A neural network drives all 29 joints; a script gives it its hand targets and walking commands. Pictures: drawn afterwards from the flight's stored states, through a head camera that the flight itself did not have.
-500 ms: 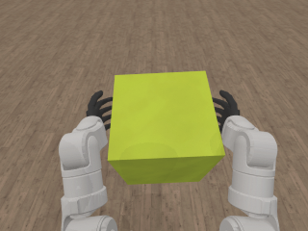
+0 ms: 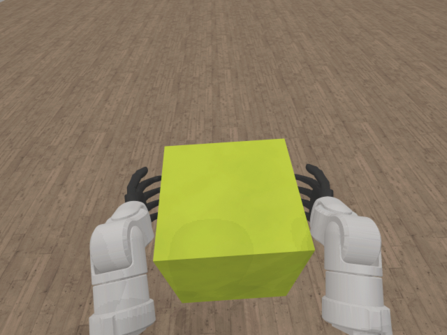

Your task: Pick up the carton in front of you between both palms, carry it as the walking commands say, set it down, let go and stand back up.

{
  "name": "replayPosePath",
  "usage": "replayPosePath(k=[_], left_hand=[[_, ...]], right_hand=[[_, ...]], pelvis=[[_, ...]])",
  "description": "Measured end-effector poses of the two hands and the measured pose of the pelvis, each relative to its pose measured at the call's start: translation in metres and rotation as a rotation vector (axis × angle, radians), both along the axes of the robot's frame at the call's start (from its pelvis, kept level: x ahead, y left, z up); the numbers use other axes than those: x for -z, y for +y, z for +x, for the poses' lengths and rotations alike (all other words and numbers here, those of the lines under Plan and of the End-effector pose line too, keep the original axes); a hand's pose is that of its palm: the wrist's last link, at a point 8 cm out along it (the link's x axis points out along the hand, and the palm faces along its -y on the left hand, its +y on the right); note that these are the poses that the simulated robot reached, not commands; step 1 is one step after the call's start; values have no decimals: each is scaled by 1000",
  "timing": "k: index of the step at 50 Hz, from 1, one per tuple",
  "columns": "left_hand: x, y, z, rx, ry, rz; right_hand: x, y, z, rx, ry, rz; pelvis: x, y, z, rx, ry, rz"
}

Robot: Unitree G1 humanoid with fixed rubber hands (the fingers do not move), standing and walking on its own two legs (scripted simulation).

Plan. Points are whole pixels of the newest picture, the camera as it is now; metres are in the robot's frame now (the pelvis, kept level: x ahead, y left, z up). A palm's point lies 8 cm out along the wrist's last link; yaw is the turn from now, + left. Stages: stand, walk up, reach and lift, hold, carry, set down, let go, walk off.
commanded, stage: carry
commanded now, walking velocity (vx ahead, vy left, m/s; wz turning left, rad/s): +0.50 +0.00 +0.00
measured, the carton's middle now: (229, 226) +0.33 +0.00 +0.04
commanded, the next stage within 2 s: none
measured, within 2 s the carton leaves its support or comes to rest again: neither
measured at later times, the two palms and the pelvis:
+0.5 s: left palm (152, 127) +0.56 +0.16 +0.11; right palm (283, 121) +0.55 -0.14 +0.11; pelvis +0.33 +0.01 -0.01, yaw +0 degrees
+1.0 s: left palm (170, 69) +0.86 +0.15 +0.11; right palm (267, 66) +0.86 -0.15 +0.10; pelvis +0.64 +0.00 +0.00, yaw +0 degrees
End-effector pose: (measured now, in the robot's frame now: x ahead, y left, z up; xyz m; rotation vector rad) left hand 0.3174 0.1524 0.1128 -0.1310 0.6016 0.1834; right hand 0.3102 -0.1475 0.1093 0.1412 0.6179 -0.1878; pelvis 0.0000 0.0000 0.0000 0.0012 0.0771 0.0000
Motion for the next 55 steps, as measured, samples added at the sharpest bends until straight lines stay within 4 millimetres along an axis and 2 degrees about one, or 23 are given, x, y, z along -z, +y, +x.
replayPosePath(k=[3,7,12,18,22,27,31,37,42,46,49,52,55], left_hand=[[13,-10,29,-19,7,19],[25,-14,48,-24,96,47],[12,-15,83,-24,88,70],[-7,-12,143,-1,7,70],[-6,-1,193,12,-23,56],[15,19,268,27,-17,27],[18,23,313,62,72,31],[3,24,379,87,63,34],[-9,23,436,62,21,33],[-6,16,487,39,10,36],[3,4,531,30,18,47],[18,-11,580,23,25,66],[33,-22,620,18,95,88]], right_hand=[[18,-10,35,-26,6,6],[30,-14,61,-59,92,-3],[18,-14,101,-97,82,-30],[-3,-12,155,-76,2,-41],[-6,-1,201,-61,-27,-54],[6,19,270,-49,-19,-87],[12,23,305,-18,72,-78],[-5,25,364,8,65,-81],[-17,24,429,-15,22,-82],[-14,16,486,-37,9,-80],[-1,4,533,-46,16,-68],[20,-12,584,-54,22,-48],[39,-22,628,-65,90,-27]], pelvis=[[8,-11,41,-16,-3,-11],[-7,-21,84,-33,-2,9],[-21,-25,141,-28,3,28],[-20,-16,221,-20,-3,24],[-10,-3,281,-14,-19,11],[12,19,354,15,-40,22],[-2,30,393,35,-36,3],[-21,36,455,26,-25,-20],[-24,29,516,16,-17,-22],[-18,17,572,11,-19,-11],[-8,4,619,6,-22,0],[9,-11,669,-10,-33,0],[9,-23,705,-24,-26,-12]])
